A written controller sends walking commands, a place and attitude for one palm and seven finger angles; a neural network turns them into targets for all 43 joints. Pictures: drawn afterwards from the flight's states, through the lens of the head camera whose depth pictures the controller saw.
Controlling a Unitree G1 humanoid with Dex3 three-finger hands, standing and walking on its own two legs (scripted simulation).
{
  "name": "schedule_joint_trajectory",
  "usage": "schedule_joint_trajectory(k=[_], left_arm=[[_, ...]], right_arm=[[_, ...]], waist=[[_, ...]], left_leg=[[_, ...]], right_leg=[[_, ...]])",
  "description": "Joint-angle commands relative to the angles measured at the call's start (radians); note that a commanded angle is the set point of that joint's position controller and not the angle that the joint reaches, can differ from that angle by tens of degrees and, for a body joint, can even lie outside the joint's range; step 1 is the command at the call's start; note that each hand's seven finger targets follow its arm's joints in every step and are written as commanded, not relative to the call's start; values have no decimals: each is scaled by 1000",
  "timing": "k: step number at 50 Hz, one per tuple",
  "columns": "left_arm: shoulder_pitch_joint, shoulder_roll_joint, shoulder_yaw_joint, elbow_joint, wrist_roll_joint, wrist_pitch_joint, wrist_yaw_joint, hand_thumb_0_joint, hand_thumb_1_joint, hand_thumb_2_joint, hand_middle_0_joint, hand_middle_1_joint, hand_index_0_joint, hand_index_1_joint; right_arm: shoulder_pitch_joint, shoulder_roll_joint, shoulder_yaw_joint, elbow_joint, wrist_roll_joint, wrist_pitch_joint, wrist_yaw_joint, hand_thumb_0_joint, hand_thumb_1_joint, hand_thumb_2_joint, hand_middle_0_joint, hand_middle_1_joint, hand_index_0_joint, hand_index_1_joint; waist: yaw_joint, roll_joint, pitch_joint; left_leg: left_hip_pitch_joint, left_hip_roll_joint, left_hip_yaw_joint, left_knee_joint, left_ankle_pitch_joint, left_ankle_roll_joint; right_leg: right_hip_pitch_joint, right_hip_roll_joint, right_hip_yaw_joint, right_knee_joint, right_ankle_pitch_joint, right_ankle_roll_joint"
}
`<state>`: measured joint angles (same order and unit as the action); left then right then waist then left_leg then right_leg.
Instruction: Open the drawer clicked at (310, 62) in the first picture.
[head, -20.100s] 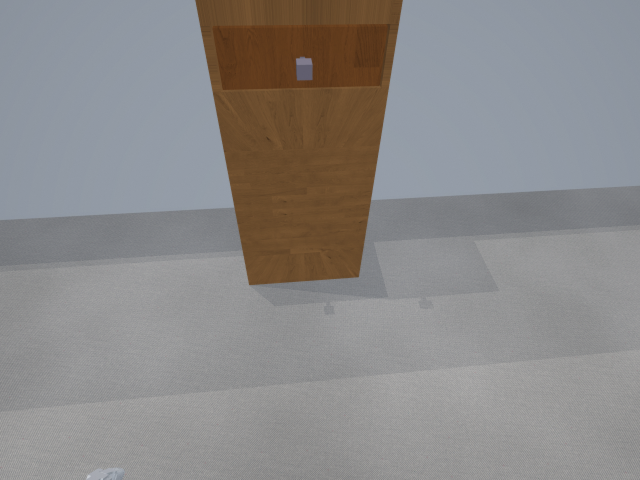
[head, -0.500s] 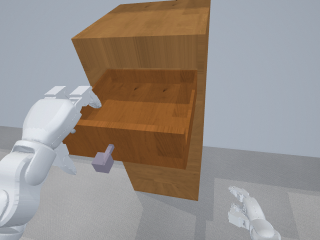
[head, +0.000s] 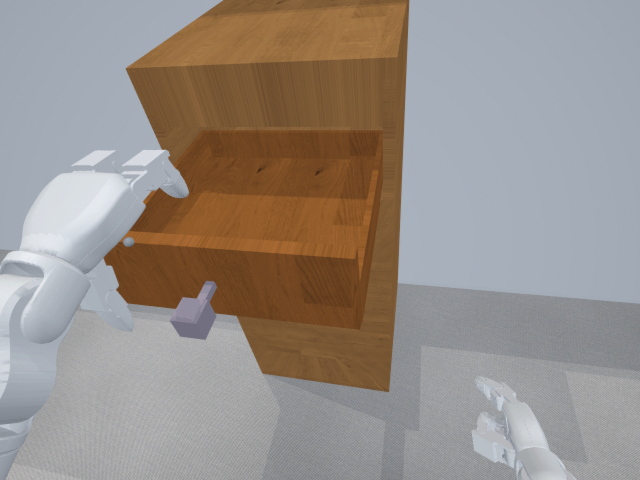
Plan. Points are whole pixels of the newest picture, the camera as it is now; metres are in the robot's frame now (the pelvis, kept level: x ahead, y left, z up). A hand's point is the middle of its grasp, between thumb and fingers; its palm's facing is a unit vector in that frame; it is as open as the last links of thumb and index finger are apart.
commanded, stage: draw the hand back to the body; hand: left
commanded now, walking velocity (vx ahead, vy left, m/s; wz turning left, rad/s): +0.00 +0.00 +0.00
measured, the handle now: (200, 306) +0.28 +0.20 +0.10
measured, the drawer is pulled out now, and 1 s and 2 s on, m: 0.29 0.29 0.29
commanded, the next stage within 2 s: step back with the hand held close in 1.46 s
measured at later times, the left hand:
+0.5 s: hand (82, 264) +0.23 +0.25 +0.23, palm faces +0.22 -0.17 -0.96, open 13.8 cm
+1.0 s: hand (82, 216) +0.24 +0.22 +0.29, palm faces +0.42 -0.83 -0.37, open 11.0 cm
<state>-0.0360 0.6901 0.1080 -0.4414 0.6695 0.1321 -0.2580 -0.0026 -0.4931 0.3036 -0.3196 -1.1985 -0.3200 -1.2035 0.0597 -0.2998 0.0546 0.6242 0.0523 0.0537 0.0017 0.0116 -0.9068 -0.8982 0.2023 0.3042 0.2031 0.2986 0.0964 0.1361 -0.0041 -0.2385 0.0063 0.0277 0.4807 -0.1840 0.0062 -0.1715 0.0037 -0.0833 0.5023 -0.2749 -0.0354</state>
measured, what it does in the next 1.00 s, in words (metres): stands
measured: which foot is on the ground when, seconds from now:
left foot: down 0.00-1.00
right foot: down 0.00-1.00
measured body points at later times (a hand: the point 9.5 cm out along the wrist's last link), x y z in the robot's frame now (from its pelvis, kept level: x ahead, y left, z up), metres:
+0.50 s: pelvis +0.01 +0.01 +0.00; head +0.00 -0.03 +0.45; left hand +0.21 +0.26 +0.29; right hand +0.26 -0.18 -0.08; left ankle +0.05 +0.12 -0.74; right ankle +0.00 -0.09 -0.74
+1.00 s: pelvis +0.04 +0.02 +0.01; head +0.02 +0.00 +0.46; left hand +0.21 +0.27 +0.31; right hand +0.21 -0.22 -0.08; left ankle +0.05 +0.12 -0.74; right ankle +0.00 -0.09 -0.74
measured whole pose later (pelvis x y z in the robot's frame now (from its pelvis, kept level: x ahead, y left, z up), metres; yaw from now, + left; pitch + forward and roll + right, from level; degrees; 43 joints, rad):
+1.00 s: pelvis +0.04 +0.02 +0.01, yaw -3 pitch -4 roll -1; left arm 0.32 0.42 0.45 -0.69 -0.10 -0.18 0.09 0.00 0.13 0.58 -0.27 -0.78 -0.27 -0.79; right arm 0.19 -0.23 0.01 0.67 0.02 -0.11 -0.05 0.01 -0.90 -0.90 0.20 0.30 0.21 0.30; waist 0.05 0.06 0.02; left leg -0.13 0.02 0.07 0.44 -0.24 0.02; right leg -0.04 0.02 -0.03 0.37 -0.26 -0.02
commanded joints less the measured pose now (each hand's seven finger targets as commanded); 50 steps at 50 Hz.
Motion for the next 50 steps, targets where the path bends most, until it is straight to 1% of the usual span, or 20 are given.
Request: schedule_joint_trajectory(k=[1, 3, 6, 8, 11, 13, 15, 16, 18, 21, 23, 24, 25, 26, 27, 30, 31, 34, 43, 50], left_arm=[[-239, 287, 245, -154, 8, 9, 64, 0, -500, 300, -300, -1200, -300, -1200], [-171, 244, 220, -133, -6, 20, 60, 0, -500, 300, -300, -1200, -300, -1200], [-154, 280, 251, -185, -16, 20, 49, 0, -500, 300, -300, -1200, -300, -1200], [-89, 268, 255, -172, -29, 13, 41, 0, -500, 300, -300, -1200, -300, -1200], [-82, 305, 293, -264, -42, -9, 32, 0, -500, 300, -300, -1200, -300, -1200], [-11, 282, 296, -228, -57, -17, 32, 0, -500, 300, -300, -1200, -300, -1200], [-14, 307, 333, -277, -81, -33, 43, 0, -500, 300, -300, -1200, -300, -1200], [-55, 315, 325, -284, -62, -38, 43, 0, -500, 300, -300, -1200, -300, -1200], [-13, 282, 314, -225, -68, -40, 54, 0, -500, 300, -300, -1200, -300, -1200], [-43, 320, 337, -266, -60, -39, 61, 0, -500, 300, -300, -1200, -300, -1200], [7, 281, 314, -247, -64, -32, 62, 0, -500, 300, -300, -1200, -300, -1200], [-139, -104, 323, -400, -680, -178, 176, 0, -465, 315, -298, -1178, -298, -1178], [-15, 17, 406, -327, -699, -228, 238, 0, -430, 330, -295, -1155, -295, -1155], [80, -50, 426, -301, -757, -255, 270, 0, -395, 345, -292, -1133, -292, -1133], [91, -57, 435, -342, -774, -277, 290, 0, -360, 360, -290, -1110, -290, -1110], [62, -35, 478, -335, -792, -328, 339, 0, -255, 405, -282, -1043, -282, -1043], [38, -123, 413, -323, -792, -338, 343, 0, -220, 420, -280, -1020, -280, -1020], [62, -145, 387, -301, -789, -343, 354, 0, -115, 465, -273, -952, -273, -952], [209, -108, 429, -456, -781, -363, 367, 0, 200, 600, -250, -750, -250, -750], [248, -106, 472, -358, -794, -351, 370, 0, 445, 705, -232, -592, -232, -592]], right_arm=[[-233, -62, -27, -185, -6, -58, 7, 0, -900, -900, 200, 300, 200, 300], [-229, -63, -28, -190, 0, -53, 5, 0, -900, -900, 200, 300, 200, 300], [-234, -66, -25, -196, -1, -55, 5, 0, -900, -900, 200, 300, 200, 300], [-223, -70, -28, -197, 1, -55, 2, 0, -900, -900, 200, 300, 200, 300], [-225, -69, -25, -208, -5, -65, 1, 0, -900, -900, 200, 300, 200, 300], [-210, -69, -28, -201, -5, -65, -8, 0, -900, -900, 200, 300, 200, 300], [-223, -73, -30, -202, 6, -80, -9, 0, -900, -900, 200, 300, 200, 300], [-206, -66, -27, -197, -10, -76, -8, 0, -900, -900, 200, 300, 200, 300], [-194, -67, -32, -189, -8, -76, -13, 0, -900, -900, 200, 300, 200, 300], [-204, -67, -29, -191, -11, -75, -10, 0, -900, -900, 200, 300, 200, 300], [-201, -70, -34, -191, -7, -69, -9, 0, -900, -900, 200, 300, 200, 300], [-106, 22, -32, -238, -5, -140, -31, 0, -900, -900, 200, 300, 200, 300], [-113, -13, -20, -177, -23, -178, -49, 0, -900, -900, 200, 300, 200, 300], [-89, -13, -26, -167, -28, -193, -64, 0, -900, -900, 200, 300, 200, 300], [-85, -16, -31, -155, -26, -206, -64, 0, -900, -900, 200, 300, 200, 300], [-72, -18, -38, -114, -35, -233, -70, 0, -900, -900, 200, 300, 200, 300], [-69, -1, -33, -119, -40, -233, -69, 0, -900, -900, 200, 300, 200, 300], [-62, -6, -42, -121, -41, -233, -68, 0, -900, -900, 200, 300, 200, 300], [-51, -19, -66, -134, -47, -238, -51, 0, -900, -900, 200, 300, 200, 300], [-33, -23, -79, -125, -32, -217, -58, 0, -900, -900, 200, 300, 200, 300]], waist=[[37, -60, -215], [26, -85, -158], [32, -67, -206], [21, -112, -155], [29, -77, -218], [16, -109, -142], [15, -47, -155], [23, -45, -188], [14, -86, -116], [30, -42, -188], [21, -57, -141], [-74, -128, -84], [-68, -187, -61], [-45, -243, -84], [-43, -210, -99], [-29, -18, -57], [-32, 9, -48], [-29, 5, -10], [-19, -35, -120], [-28, -69, -68]], left_leg=[[71, -28, -22, -41, 102, 5], [66, -25, -13, -46, 94, 9], [70, -26, -20, -38, 104, 8], [62, -23, -17, -41, 88, 10], [83, -29, -23, -24, 112, 10], [78, -26, -16, -25, 105, 14], [100, -16, -27, -17, 114, 9], [98, -27, -25, -23, 119, 8], [84, -20, -22, -37, 91, 8], [95, -23, -30, -35, 114, 4], [90, -19, -26, -44, 111, 4], [211, 23, -19, -52, 30, 23], [219, 40, -43, -61, -28, 18], [204, 38, -30, -79, -3, 21], [213, 39, -22, -89, 13, 19], [206, 41, -17, -123, -30, 6], [197, 37, -18, -145, -41, 6], [186, 40, -23, -154, 5, 11], [210, 43, -14, -90, 208, 9], [203, 50, -4, -88, 210, 4]], right_leg=[[37, -25, 82, -102, 117, 29], [1, -21, 70, -112, 117, 39], [31, -23, 77, -99, 133, 35], [0, -20, 65, -108, 122, 44], [33, -25, 73, -96, 159, 40], [-13, -19, 57, -115, 150, 49], [-9, -15, 68, -115, 167, 38], [2, -18, 53, -109, 148, 40], [-37, -14, 38, -127, 111, 47], [6, -17, 47, -111, 130, 36], [-16, -14, 35, -117, 131, 41], [-70, 9, 26, -190, 124, 6], [-75, 19, 55, -193, 92, 1], [-28, 5, 27, -204, 108, 12], [-5, -4, 33, -212, 117, 19], [4, -7, 53, -220, 63, 8], [8, -7, 46, -229, 41, 6], [24, -6, 49, -227, 73, 4], [86, -4, 47, -171, 277, 1], [50, -1, 44, -180, 286, 4]])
